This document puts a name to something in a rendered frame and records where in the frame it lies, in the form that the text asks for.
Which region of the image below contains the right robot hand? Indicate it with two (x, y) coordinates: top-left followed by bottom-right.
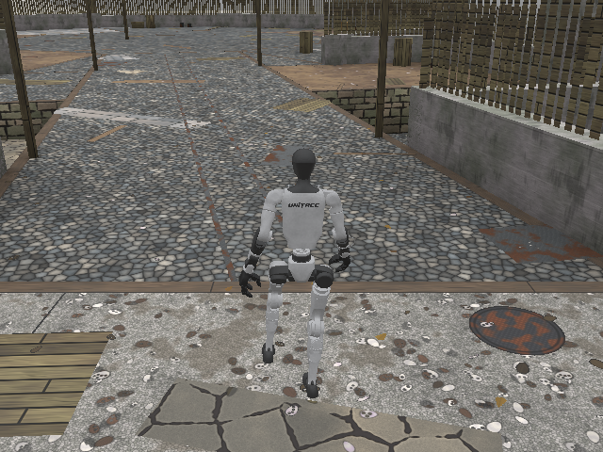
(329, 253), (350, 272)

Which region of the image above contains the right robot foot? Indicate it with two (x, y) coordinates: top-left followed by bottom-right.
(302, 372), (318, 398)

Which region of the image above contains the robot left upper arm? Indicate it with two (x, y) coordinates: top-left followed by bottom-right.
(257, 189), (284, 242)

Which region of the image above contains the robot right forearm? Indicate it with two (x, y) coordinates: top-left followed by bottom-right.
(336, 226), (350, 258)

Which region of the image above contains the left robot hand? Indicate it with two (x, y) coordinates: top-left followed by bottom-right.
(239, 270), (261, 298)

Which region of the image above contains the humanoid robot head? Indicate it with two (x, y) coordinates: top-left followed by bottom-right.
(287, 148), (319, 193)

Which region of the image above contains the robot right upper arm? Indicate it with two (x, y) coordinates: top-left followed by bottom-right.
(322, 189), (347, 240)

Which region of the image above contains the robot left forearm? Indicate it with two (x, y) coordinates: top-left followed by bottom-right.
(243, 227), (266, 274)

